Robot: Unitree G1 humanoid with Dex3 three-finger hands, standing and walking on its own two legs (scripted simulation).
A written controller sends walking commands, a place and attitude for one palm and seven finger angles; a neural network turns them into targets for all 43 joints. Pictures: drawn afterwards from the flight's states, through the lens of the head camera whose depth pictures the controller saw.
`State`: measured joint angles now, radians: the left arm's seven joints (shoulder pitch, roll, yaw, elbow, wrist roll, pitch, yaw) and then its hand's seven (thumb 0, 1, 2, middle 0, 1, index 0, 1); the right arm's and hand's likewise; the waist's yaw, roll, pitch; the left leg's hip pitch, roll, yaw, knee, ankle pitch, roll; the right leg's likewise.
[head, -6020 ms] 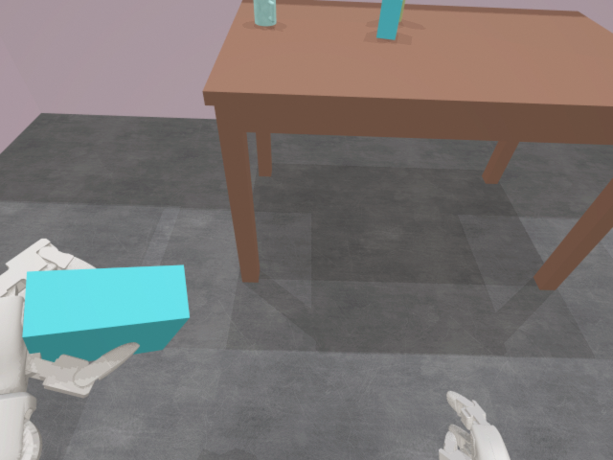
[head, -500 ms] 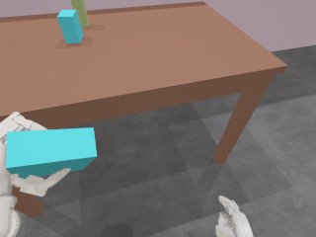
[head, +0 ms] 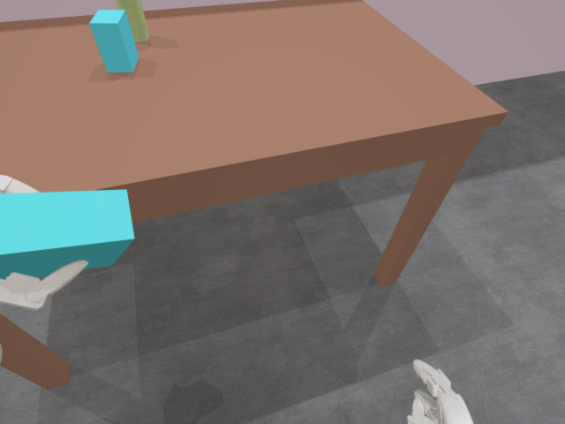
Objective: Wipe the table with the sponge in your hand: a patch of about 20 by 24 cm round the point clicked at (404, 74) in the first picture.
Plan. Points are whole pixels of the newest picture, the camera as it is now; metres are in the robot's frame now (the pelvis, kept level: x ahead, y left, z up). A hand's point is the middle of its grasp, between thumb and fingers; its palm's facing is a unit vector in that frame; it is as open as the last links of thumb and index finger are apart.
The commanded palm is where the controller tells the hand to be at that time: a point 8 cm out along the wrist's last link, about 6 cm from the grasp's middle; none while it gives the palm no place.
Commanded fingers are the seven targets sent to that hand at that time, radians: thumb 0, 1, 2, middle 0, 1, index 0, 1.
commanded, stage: look again from close up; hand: left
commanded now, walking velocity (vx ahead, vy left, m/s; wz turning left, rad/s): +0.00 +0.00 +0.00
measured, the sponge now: (77, 236) +0.26 +0.25 +0.17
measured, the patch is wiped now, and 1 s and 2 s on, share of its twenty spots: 0.00 0.00 0.00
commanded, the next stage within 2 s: shuffle to correct the standing spot in 0.08 s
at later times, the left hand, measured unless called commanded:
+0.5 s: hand (78, 209) +0.30 +0.28 +0.17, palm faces +0.41 -0.85 -0.33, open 9.8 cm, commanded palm +0.24 +0.31 +0.18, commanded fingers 0.00 0.10 1.30 -1.20 -1.60 -1.20 -1.60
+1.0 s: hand (71, 143) +0.41 +0.34 +0.17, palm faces +0.39 -0.82 -0.41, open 9.8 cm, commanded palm +0.35 +0.37 +0.18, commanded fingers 0.00 0.10 1.30 -1.20 -1.60 -1.20 -1.60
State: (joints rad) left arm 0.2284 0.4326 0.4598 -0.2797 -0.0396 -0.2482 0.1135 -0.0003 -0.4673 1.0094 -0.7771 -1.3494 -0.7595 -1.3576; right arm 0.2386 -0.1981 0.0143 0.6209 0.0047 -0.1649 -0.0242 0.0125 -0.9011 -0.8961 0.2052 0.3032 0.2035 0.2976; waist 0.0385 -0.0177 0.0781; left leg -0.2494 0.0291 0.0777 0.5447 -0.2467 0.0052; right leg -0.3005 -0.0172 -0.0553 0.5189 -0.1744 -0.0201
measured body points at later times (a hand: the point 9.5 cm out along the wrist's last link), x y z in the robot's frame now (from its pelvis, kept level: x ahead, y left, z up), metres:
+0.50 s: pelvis +0.08 +0.03 -0.01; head +0.09 +0.05 +0.44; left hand +0.27 +0.32 +0.18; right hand +0.27 -0.20 -0.07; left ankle +0.03 +0.11 -0.73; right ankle +0.07 -0.11 -0.73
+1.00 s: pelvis +0.18 +0.10 -0.03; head +0.21 +0.12 +0.42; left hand +0.38 +0.38 +0.19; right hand +0.33 -0.15 -0.10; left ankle +0.27 +0.23 -0.73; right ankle +0.13 -0.05 -0.71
